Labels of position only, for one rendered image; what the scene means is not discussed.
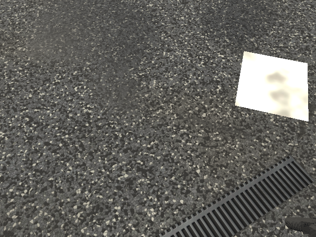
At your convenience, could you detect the right robot hand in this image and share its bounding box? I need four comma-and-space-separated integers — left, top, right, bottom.
284, 217, 316, 237

